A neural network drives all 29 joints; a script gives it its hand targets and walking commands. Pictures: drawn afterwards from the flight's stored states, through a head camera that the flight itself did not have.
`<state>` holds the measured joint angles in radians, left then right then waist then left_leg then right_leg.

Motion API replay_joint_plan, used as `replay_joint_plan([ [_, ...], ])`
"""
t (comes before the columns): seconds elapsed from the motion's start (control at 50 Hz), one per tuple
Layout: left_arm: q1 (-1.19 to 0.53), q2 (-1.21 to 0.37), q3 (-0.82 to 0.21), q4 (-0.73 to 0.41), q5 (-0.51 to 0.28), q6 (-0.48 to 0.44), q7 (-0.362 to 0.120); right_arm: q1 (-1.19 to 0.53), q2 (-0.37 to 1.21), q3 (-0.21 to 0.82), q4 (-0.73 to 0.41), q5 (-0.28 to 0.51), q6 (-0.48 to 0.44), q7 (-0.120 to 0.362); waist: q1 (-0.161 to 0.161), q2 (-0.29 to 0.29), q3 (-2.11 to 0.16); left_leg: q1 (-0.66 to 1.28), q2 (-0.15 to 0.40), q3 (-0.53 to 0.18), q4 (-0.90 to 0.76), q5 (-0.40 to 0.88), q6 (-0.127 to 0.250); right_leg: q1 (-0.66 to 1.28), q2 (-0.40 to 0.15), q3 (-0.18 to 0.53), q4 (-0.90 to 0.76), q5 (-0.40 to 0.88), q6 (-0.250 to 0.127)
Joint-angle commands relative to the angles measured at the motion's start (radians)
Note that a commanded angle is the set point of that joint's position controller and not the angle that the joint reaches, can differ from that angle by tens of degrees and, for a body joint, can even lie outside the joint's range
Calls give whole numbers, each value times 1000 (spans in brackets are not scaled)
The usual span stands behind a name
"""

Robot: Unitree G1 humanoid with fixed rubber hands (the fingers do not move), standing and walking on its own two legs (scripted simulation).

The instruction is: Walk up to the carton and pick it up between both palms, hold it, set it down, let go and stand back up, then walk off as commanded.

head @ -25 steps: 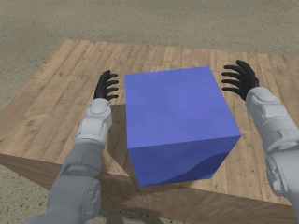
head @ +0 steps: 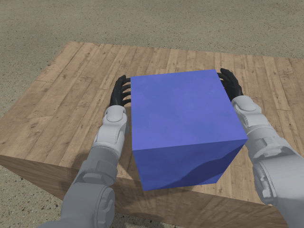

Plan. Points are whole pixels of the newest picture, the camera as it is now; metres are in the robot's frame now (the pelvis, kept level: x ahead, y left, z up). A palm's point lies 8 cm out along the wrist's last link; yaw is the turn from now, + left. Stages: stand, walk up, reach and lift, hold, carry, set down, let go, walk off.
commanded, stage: reach and lift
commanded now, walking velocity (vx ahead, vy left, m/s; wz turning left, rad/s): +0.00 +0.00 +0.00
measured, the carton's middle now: (176, 134) +0.35 +0.01 +0.05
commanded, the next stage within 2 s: none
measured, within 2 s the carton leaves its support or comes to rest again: leaves its support in 1.38 s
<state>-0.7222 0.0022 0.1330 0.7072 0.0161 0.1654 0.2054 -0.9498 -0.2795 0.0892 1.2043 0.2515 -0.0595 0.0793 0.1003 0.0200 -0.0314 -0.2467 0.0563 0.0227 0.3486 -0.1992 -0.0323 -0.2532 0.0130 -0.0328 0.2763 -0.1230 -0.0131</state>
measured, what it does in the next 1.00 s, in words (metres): stands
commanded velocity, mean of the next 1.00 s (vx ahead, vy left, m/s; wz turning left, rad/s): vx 0.00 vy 0.00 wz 0.00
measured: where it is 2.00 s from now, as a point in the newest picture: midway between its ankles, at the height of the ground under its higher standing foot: outside the picture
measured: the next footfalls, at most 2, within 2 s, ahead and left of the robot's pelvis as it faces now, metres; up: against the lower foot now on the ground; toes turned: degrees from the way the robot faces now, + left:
none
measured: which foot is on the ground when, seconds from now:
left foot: down 0.00-1.00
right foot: down 0.00-1.00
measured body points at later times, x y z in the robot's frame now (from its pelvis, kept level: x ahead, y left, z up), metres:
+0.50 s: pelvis +0.00 +0.00 +0.00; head +0.04 +0.00 +0.45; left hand +0.41 +0.17 +0.10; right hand +0.46 -0.13 +0.10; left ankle -0.02 +0.13 -0.75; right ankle +0.01 -0.12 -0.75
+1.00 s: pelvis +0.00 +0.00 +0.00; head +0.03 -0.01 +0.45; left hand +0.40 +0.18 +0.11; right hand +0.46 -0.12 +0.10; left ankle -0.02 +0.13 -0.75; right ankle +0.00 -0.12 -0.75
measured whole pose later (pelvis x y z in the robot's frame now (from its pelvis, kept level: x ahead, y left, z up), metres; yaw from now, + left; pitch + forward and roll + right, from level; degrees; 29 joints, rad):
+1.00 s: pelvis +0.00 +0.00 +0.00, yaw +0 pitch +6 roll -1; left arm -0.74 -0.02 0.21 0.74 0.09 0.13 0.20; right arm -0.96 -0.20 -0.09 1.22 0.07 -0.04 0.04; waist 0.10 0.02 -0.04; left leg -0.25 0.06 0.02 0.35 -0.19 -0.04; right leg -0.26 0.01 -0.03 0.28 -0.12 -0.01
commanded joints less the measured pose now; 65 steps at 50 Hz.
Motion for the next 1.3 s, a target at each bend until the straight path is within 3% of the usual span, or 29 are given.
replay_joint_plan([
  [0.0, -357, -47, 112, -131, 114, -4, 23, -427, -64, -105, -165, -25, -23, -64, 69, -57, -461, 55, -54, 48, 18, 431, -20, 180, 64, 2, 24, 292, -11],
  [0.02, -380, -42, 102, -112, 118, 3, 23, -417, -68, -117, -112, -45, -9, -68, 44, -46, -410, 50, -52, 42, 16, 407, -22, 165, 60, 0, 20, 257, -17],
  [0.14, -437, -112, 51, -107, 98, 0, 47, -453, -41, -151, -74, -48, 7, -78, 31, -15, -434, 79, -37, 20, 14, 354, -32, 67, 66, -10, 2, 131, -42],
  [0.18, -411, -102, 51, -116, 93, 5, 47, -425, -34, -140, -57, -45, 12, -87, 25, -26, -405, 89, -40, 24, 27, 397, -36, 89, 71, -4, 4, 172, -39],
  [0.2, -412, -115, 57, -89, 90, -1, 47, -435, -13, -131, -75, -47, 16, -87, 50, -17, -435, 69, -44, 29, 32, 396, -35, 97, 66, -1, 10, 167, -41],
  [0.22, -450, -116, 38, -122, 76, -7, 49, -461, -12, -141, -81, -34, 16, -89, 45, -13, -439, 64, -40, 27, 38, 402, -38, 91, 60, 3, 12, 180, -38],
  [0.24, -432, -102, 55, -45, 79, 0, 48, -471, -8, -124, -82, -42, 23, -88, 63, -39, -398, 47, -41, 25, 30, 363, -29, 83, 60, -2, 11, 132, -39],
  [0.3, -435, -139, 40, -84, 64, -24, 43, -481, 24, -107, -153, -33, 8, -92, 55, -55, -465, 66, -42, 26, 44, 417, -26, 102, 59, 4, 24, 197, -32],
  [0.36, -421, -115, 57, -61, 91, -13, 49, -444, -15, -130, -76, -31, 14, -99, 44, -1, -428, 104, -42, 29, 50, 450, -44, 79, 63, 1, 14, 187, -39],
  [0.46, -421, -164, 43, -99, 94, -27, 47, -451, 19, -145, -101, -51, -3, -94, 25, -4, -495, 156, -38, 17, 66, 537, -50, 56, 70, -17, 20, 218, -44],
  [0.48, -419, -182, 24, -93, 77, -28, 53, -481, 15, -129, -93, -26, -1, -91, 37, -3, -484, 150, -33, 11, 64, 545, -53, 62, 68, -15, 19, 211, -45],
  [0.56, -434, -153, 46, -71, 77, -37, 50, -464, 51, -105, -102, -22, 15, -92, 64, -36, -441, 90, -37, 16, 51, 450, -35, 90, 62, 5, 29, 181, -38],
  [0.68, -442, -217, 17, -93, 93, -58, 43, -457, 100, -118, -101, -39, 3, -81, 33, -2, -458, 127, -36, 17, 47, 488, -45, 87, 61, -7, 24, 196, -45],
  [0.7, -440, -227, 32, -97, 91, -63, 35, -486, 105, -128, -114, -57, 0, -69, 54, -17, -492, 117, -38, 23, 49, 487, -42, 81, 60, -11, 16, 188, -46],
  [0.72, -447, -229, 30, -69, 106, -53, 34, -478, 105, -149, -71, -65, 9, -69, 30, 17, -469, 136, -42, 19, 42, 453, -40, 50, 50, -15, 8, 158, -42],
  [0.76, -434, -210, 38, -91, 99, -60, 35, -459, 90, -147, -105, -67, -5, -68, 40, -21, -468, 139, -33, 17, 40, 452, -36, 59, 62, -17, 12, 146, -44],
  [0.84, -466, -251, 50, -67, 125, -76, 16, -475, 150, -197, -87, -133, -9, -59, 26, -28, -507, 122, -45, 29, 33, 474, -37, 105, 50, -17, 15, 185, -41],
  [0.88, -425, -274, 63, -62, 155, -68, -5, -460, 190, -218, -111, -171, -7, -45, 46, -17, -434, 125, -50, 37, 11, 427, -28, 100, 39, -20, -6, 149, -37],
  [0.92, -441, -347, 61, -84, 186, -67, -37, -429, 285, -240, -90, -218, -18, -17, 21, -12, -458, 165, -53, 50, 7, 481, -35, 138, 42, -35, -5, 185, -32],
  [0.94, -444, -376, 74, -87, 212, -63, -48, -433, 310, -280, -66, -255, -19, 2, 33, -1, -417, 141, -49, 49, -8, 449, -35, 138, 39, -39, -14, 138, -42],
  [0.98, -472, -557, 17, -65, 256, -68, -105, -445, 520, -294, -111, -354, -37, 48, 7, -13, -517, 177, -55, 50, 4, 509, -31, 156, 33, -52, -1, 217, -35],
  [1.0, -416, -579, 27, -52, 262, -67, -121, -435, 571, -275, -150, -370, -44, 61, 35, -34, -514, 164, -56, 54, -1, 513, -23, 182, 36, -50, -6, 220, -28],
  [1.02, -379, -578, 35, -41, 272, -65, -134, -403, 595, -272, -122, -383, -45, 62, 34, -61, -484, 150, -58, 51, -6, 519, -18, 221, 37, -48, 6, 268, -17],
  [1.06, -407, -592, 33, -53, 277, -58, -152, -379, 576, -323, -101, -429, -59, 69, -5, -56, -445, 166, -55, 53, -14, 524, -27, 236, 41, -69, 13, 280, -12],
  [1.12, -469, -595, 15, -84, 265, -52, -145, -397, 599, -355, -78, -439, -72, 84, -2, -7, -444, 166, -52, 53, -7, 490, -39, 228, 39, -70, -4, 201, -28],
  [1.16, -455, -578, 36, -67, 270, -58, -142, -431, 580, -349, -101, -448, -87, 90, 25, -40, -438, 167, -51, 57, -9, 475, -32, 212, 40, -75, -9, 170, -29],
  [1.18, -470, -580, 28, -57, 270, -53, -141, -463, 571, -356, -108, -461, -90, 87, 11, -42, -466, 158, -54, 64, -14, 467, -30, 222, 37, -74, -11, 193, -22],
  [1.24, -469, -579, 24, -59, 254, -64, -146, -461, 607, -293, -142, -445, -93, 75, 23, -83, -467, 120, -54, 66, -21, 473, -17, 306, 40, -64, 15, 294, -4],
  [1.28, -453, -588, 9, -55, 259, -49, -146, -459, 626, -275, -165, -422, -93, 72, 23, -53, -472, 115, -57, 59, -31, 455, -20, 320, 40, -58, 15, 289, -5],
])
